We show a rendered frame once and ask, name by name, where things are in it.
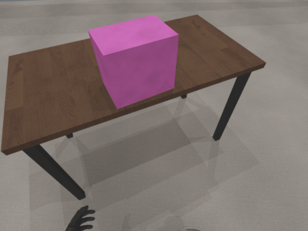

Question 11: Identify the left robot hand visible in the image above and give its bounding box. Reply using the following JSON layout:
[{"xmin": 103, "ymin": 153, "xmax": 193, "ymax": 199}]
[{"xmin": 65, "ymin": 205, "xmax": 95, "ymax": 231}]

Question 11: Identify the table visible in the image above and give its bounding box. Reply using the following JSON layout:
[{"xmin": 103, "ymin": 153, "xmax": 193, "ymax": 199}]
[{"xmin": 1, "ymin": 15, "xmax": 266, "ymax": 200}]

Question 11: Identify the carton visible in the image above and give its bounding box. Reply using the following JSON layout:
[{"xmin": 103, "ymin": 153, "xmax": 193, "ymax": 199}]
[{"xmin": 88, "ymin": 15, "xmax": 179, "ymax": 109}]

